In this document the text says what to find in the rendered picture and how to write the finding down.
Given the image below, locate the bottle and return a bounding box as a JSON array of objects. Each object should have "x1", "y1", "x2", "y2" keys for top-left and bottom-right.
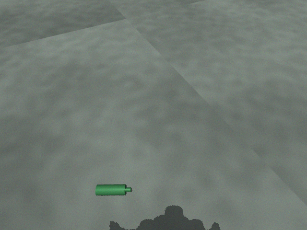
[{"x1": 95, "y1": 184, "x2": 131, "y2": 196}]

